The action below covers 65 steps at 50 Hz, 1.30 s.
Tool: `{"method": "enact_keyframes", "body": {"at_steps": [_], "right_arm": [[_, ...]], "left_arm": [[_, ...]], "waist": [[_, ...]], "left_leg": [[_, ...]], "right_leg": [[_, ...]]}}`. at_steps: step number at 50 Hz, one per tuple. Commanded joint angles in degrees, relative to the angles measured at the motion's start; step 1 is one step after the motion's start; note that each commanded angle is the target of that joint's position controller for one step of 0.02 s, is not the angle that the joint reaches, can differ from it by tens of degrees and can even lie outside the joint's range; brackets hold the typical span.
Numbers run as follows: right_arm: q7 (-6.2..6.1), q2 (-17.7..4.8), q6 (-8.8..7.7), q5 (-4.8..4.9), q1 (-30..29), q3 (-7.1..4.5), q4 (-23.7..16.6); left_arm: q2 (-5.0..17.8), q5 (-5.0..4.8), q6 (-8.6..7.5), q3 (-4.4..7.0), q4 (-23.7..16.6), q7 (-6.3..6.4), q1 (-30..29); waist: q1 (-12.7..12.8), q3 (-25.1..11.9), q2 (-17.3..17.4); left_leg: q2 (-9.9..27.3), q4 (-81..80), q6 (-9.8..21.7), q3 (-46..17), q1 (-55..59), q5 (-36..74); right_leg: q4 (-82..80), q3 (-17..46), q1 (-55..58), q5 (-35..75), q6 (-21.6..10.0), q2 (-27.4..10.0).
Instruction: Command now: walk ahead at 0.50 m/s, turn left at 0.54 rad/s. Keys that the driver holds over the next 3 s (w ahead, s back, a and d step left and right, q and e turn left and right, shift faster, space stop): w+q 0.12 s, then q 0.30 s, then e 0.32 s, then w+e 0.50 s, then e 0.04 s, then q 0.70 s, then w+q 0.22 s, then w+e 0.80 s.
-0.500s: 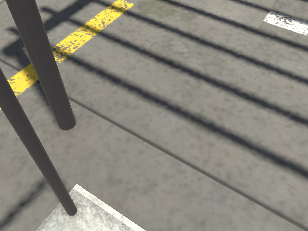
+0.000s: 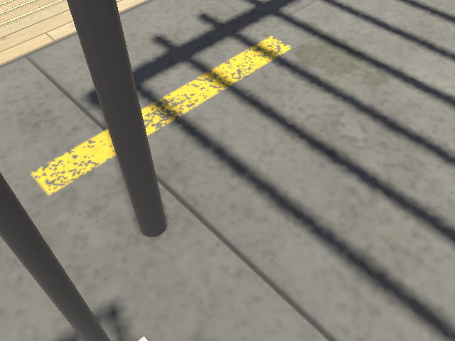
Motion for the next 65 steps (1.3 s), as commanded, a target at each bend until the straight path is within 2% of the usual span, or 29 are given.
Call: {"method": "enact_keyframes", "body": {"at_steps": [1, 5, 9, 10, 11, 12, 13, 15, 16, 17, 19, 21, 23, 30, 34, 37, 42, 43, 44, 45, 46, 47, 48, 51, 56, 60, 62, 64, 65], "right_arm": [[0.84, 0.56, -0.88, -0.12, -5.9, 0.84, -4.67], [1.21, -0.96, -0.71, -0.63, -9.98, 0.73, -6.59], [0.36, -4.45, -1.29, -2.05, 0.84, -0.53, -2.84], [-0.16, -4.81, -2.11, -2.84, 8.96, -1.11, -0.18], [-1.3, -9.01, -2.54, -3.14, 14.84, -2.36, 1.81], [-2.3, -13.85, -1.59, -0.92, 12.26, -3.66, 0.34], [-3.05, -14.95, -0.58, 1.78, 15.04, -3.95, -0.14], [-3.89, -9.34, 0.27, 1.18, 5.05, -2.21, -2.49], [-4.09, -7.94, 0.25, 1.23, 3.33, -1.75, -2.98], [-4.09, -9.57, -0.06, 0.2, 3.98, -2.14, -2.32], [-2.57, -9.95, -1.83, -0.72, 5.15, -2.35, -2.77], [-3.03, -10.55, -2.21, 1.28, 6.09, -2.84, -0.2], [-3.68, -8.84, -1.07, 1.3, 4.86, -2.07, -0.17], [-5.05, -6.04, -0.31, -1.66, 8.17, -0.04, 1.83], [-5.8, -6.97, -0.15, -1.69, 8.8, -0.09, 1.86], [-5.54, -6.38, 1.22, -1.99, 9.5, 0.38, 1.97], [-4.97, -7.27, 0.37, -2.17, 8.04, 0.11, 1.16], [-4.79, -5.32, 0.01, -2.53, 8.77, 0.22, 1.16], [-4.24, -1.64, -0.27, -2.67, 7.49, 0.75, 0.85], [-3.38, 1.84, -0.9, -2.6, 7.8, 1.6, -0.67], [-2.33, -0.38, -2.85, -2.34, 5.52, 1.42, -4.09], [-2.27, -0.89, -4.27, -2.3, -3.49, 1.84, -7.31], [-2.54, -4.17, -4.5, -2.51, -9.38, 0.77, -6.77], [-1.36, -1.1, -1.75, -2.78, -7.64, 2.83, -7.56], [-1.59, -1.35, -3.66, -3.11, -11.48, 3.44, -12.37], [-1.3, 1.42, -2.39, 0.88, -11.87, 4.14, -12.2], [-2.17, -1.54, -2.66, 1.3, -8.84, 3.27, -11.53], [-3.25, -4.59, -3.38, 0.25, -4.12, 2.03, -10.35], [-4.08, -5.64, -4.73, -0.54, 2.5, 1.31, -8.97]], "left_arm": [[5.78, -0.3, -1.17, 0.41, -2.72, 0.44, -0.25], [8.09, 0.12, -0.44, 0.77, -1.15, 0.98, 2.48], [11.42, 1.33, 2.31, 2.0, -3.66, 1.41, -3.26], [11.5, 1.07, 3.1, 2.2, -3.94, 1.27, -2.69], [11.68, 0.69, 3.14, 2.51, -5.13, 0.89, -2.05], [5.33, -1.13, 2.86, 1.17, -8.28, -0.44, 3.43], [8.62, -0.69, 2.51, 1.22, -9.49, -0.27, -1.93], [8.0, -0.73, 1.84, 0.89, -9.52, -0.42, -2.39], [8.77, 0.65, 2.68, 1.26, -9.89, -0.21, -4.81], [7.88, 2.14, 3.67, 0.88, -10.78, -0.16, -5.84], [7.73, 2.14, 5.78, 0.85, -9.56, 0.98, -4.26], [7.3, 1.9, 6.53, 0.68, -12.85, 2.15, -6.46], [7.85, 0.85, 6.14, 0.64, -12.68, 2.13, -4.93], [8.73, -0.43, 6.39, 0.24, -12.46, 1.23, -9.01], [9.16, -0.19, 6.92, 0.54, -12.66, 0.98, -9.9], [7.04, -0.33, 6.34, -0.26, -12.46, -1.25, -11.4], [3.29, 0.08, 7.33, -1.1, -7.37, -2.97, -4.99], [3.74, 0.76, 7.25, -0.8, -4.32, -2.96, 0.93], [5.15, 1.29, 6.68, -0.36, -1.81, -3.08, 6.88], [7.86, 0.78, 5.75, -0.48, -2.45, -3.41, 9.11], [13.76, -0.09, 6.04, 1.42, -2.64, -3.24, 13.63], [16.99, -0.16, 6.11, 3.04, -3.07, -2.12, 10.44], [10.74, -0.23, 5.78, 1.69, -4.16, -0.64, 4.9], [5.06, 0.48, 4.39, -0.62, -4.22, 0.4, 4.22], [9.3, 0.31, 3.55, 0.62, -5.02, 1.78, 4.37], [6.73, -1.76, 3.18, 0.54, -5.25, 1.19, 2.53], [7.59, -1.32, 2.59, 1.32, -5.4, 0.7, 3.51], [12.56, 1.48, 3.37, 2.3, -5.19, 0.35, 3.22], [11.92, 1.28, 2.44, 1.94, -7.3, 0.62, 1.53]], "waist": [[0.16, 2.88, -5.87], [1.0, 3.06, -6.89], [-5.01, -2.48, -7.19], [-8.04, -5.64, -5.41], [-9.98, -9.42, 1.38], [-4.54, -17.7, 17.22], [-7.76, -18.18, 9.62], [-2.65, -8.75, -0.52], [-1.68, -5.21, -3.71], [-0.68, -4.88, -4.13], [-0.93, -6.56, -9.59], [0.39, -8.36, -4.7], [0.44, -9.94, -0.72], [-3.99, -2.31, -1.04], [-5.13, -0.03, 0.68], [-5.72, 0.65, 3.22], [-2.24, -0.76, -2.56], [0.24, -1.83, -7.94], [2.37, -2.0, -15.37], [-0.13, -0.4, -15.69], [1.58, -3.54, -11.26], [3.05, 0.52, -13.9], [2.58, 6.19, -3.6], [0.64, 6.91, -7.71], [0.37, 2.19, -3.45], [1.62, -0.09, -11.18], [0.88, -0.87, -9.17], [-2.57, -2.94, -4.21], [-5.62, -7.69, -4.56]], "left_leg": [[-1.49, -10.8, 0.35, 4.54, 3.81, 7.63], [-2.72, -17.57, 2.23, 6.66, 4.79, 1.51], [-7.87, -19.86, 6.11, 8.91, 15.86, -9.35], [-9.47, -25.38, 7.43, 7.71, 25.83, -5.34], [-5.1, -27.65, 9.71, 1.41, 39.13, 14.52], [11.29, -24.96, 20.53, -21.52, 61.79, 37.86], [10.28, -25.66, 21.99, -18.07, 56.86, 49.91], [7.77, -31.51, 17.08, -13.0, 41.04, 34.25], [5.8, -33.07, 15.21, -11.39, 33.84, 33.42], [5.24, -33.56, 15.05, -11.01, 28.9, 38.04], [7.27, -33.99, 14.28, -13.94, 29.95, 37.83], [5.75, -33.8, 12.06, -13.56, 31.51, 37.82], [1.77, -33.78, 10.85, -9.31, 30.46, 30.96], [5.94, -31.65, 11.09, -11.92, 28.83, 11.26], [6.37, -25.64, 11.49, -12.12, 28.41, 5.68], [3.7, -19.36, 11.25, -9.81, 24.54, -1.15], [3.9, -7.62, 9.9, -10.75, 13.85, -28.29], [2.4, 1.2, 9.13, -8.26, 8.95, -35.31], [-2.46, 22.92, 7.06, -1.39, -0.85, -42.35], [-6.02, 45.08, 4.57, 5.64, -15.93, -43.8], [-6.73, 50.07, 3.22, 4.09, -28.0, -39.64], [-3.36, 50.57, 0.75, 1.34, -37.45, -34.11], [-1.1, 49.74, -0.73, -0.37, -38.85, -25.24], [-0.64, 42.13, -3.62, 2.25, -28.85, -17.39], [-1.09, 12.3, -6.81, 0.85, -13.74, -2.39], [-5.23, -12.99, -6.44, 2.16, 9.04, 0.61], [-6.09, -18.99, -6.65, 0.87, 16.47, -3.08], [-9.72, -29.61, -5.06, 3.18, 23.08, -6.74], [-4.06, -29.53, -3.75, -0.41, 36.52, -1.52]], "right_leg": [[-7.26, 2.34, -4.97, 20.94, -4.8, -13.05], [-4.55, 0.23, 4.36, 26.26, -4.81, -15.87], [17.55, -2.18, 8.34, 56.14, -3.7, -17.54], [30.05, -2.22, 3.41, 51.19, -2.5, -16.53], [48.12, -3.07, -8.32, 31.52, 0.38, -11.95], [67.91, 0.33, -35.64, -23.05, 5.4, -0.81], [70.76, 8.95, -37.86, -22.2, 6.03, -2.59], [58.23, 12.74, -33.99, -15.87, 6.25, -6.84], [53.97, 12.79, -29.76, -14.96, 6.65, -8.03], [54.41, 11.83, -25.13, -10.19, 5.96, -6.03], [50.9, 14.04, -26.2, -3.67, 5.25, -4.1], [44.55, 15.56, -25.79, -0.03, 5.01, -5.64], [39.91, 14.59, -23.0, 4.48, 5.12, -4.68], [29.03, 22.0, -23.71, 10.9, 4.48, -3.67], [25.38, 20.7, -24.12, 8.0, 5.22, -3.1], [17.49, 16.6, -19.85, 8.75, 4.81, -2.7], [5.74, 9.99, -5.98, 10.09, 1.3, 0.15], [4.85, 10.12, 0.48, 5.44, 0.3, 1.0], [6.74, 19.52, 6.8, 4.13, -2.38, -4.91], [15.13, 33.64, 8.55, 14.26, -4.79, -14.33], [7.44, 50.51, 13.33, 3.43, -15.07, -23.22], [-3.4, 62.7, 10.04, -23.81, -20.83, -27.93], [-3.45, 53.73, 5.53, -29.91, -16.19, -21.6], [0.05, 39.77, -8.61, -9.08, -11.5, -10.62], [-1.98, 35.94, -13.79, 8.61, -12.55, -7.38], [-3.73, 32.06, -11.25, 16.83, -8.51, -5.54], [-0.37, 35.46, -7.08, 18.22, -7.02, -7.24], [14.99, 33.07, -1.69, 29.49, -4.75, -3.71], [25.72, 30.32, -8.0, 20.96, -3.41, -0.56]]}}
Next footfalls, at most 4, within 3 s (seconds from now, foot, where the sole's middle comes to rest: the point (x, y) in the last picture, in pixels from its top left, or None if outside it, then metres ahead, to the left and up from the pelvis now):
0.20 left None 0.24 0.13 -0.78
0.88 right None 0.29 -0.06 -0.88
1.30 left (204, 318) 0.60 0.14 -0.88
1.66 right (272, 319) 0.60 -0.08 -0.88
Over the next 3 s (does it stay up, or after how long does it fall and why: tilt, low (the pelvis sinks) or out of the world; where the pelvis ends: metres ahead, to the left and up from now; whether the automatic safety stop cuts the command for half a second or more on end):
stays up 0.52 0.02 -0.10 its command is cut before an obstacle after 2.0 s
